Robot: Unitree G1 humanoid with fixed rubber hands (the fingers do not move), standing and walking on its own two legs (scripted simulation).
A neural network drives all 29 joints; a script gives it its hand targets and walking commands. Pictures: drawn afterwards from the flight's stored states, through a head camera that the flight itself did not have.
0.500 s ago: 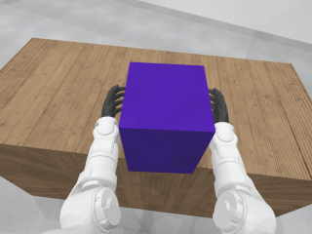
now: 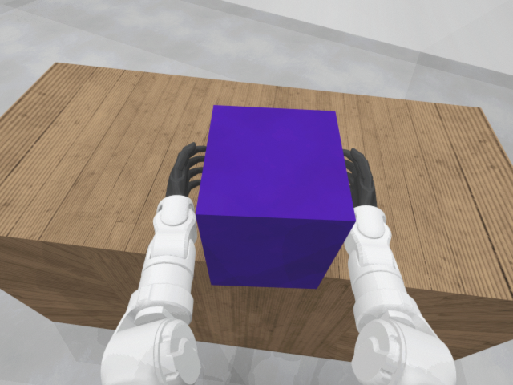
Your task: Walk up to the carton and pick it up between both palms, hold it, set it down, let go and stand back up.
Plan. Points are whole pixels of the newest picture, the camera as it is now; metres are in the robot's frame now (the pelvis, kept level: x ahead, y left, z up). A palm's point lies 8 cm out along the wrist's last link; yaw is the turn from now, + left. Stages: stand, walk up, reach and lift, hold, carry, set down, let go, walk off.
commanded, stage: reach and lift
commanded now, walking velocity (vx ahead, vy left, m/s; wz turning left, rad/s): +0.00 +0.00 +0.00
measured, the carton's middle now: (269, 204) +0.41 +0.00 +0.03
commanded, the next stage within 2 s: none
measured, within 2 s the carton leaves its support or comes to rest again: leaves its support in 0.68 s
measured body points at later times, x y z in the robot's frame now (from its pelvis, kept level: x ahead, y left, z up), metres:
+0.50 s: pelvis +0.00 +0.00 +0.00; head +0.03 +0.02 +0.45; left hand +0.41 +0.14 +0.07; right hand +0.40 -0.15 +0.08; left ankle -0.03 +0.11 -0.75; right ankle -0.02 -0.12 -0.75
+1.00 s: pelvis -0.02 +0.00 +0.00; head -0.01 +0.02 +0.45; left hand +0.39 +0.15 +0.10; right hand +0.38 -0.15 +0.10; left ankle -0.03 +0.11 -0.75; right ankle -0.02 -0.12 -0.75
